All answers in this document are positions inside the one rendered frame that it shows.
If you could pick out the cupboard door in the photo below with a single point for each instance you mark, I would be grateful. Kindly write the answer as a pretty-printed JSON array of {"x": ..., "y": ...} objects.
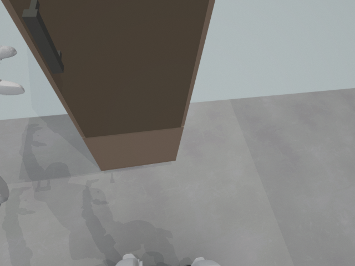
[{"x": 128, "y": 64}]

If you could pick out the handle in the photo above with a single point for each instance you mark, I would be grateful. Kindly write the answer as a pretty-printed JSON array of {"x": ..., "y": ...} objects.
[{"x": 39, "y": 32}]

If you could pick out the robot left hand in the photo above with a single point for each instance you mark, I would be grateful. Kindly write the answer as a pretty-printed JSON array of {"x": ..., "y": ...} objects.
[{"x": 9, "y": 87}]

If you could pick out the left robot shin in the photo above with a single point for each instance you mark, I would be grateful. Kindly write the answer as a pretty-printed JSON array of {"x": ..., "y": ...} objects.
[{"x": 128, "y": 256}]

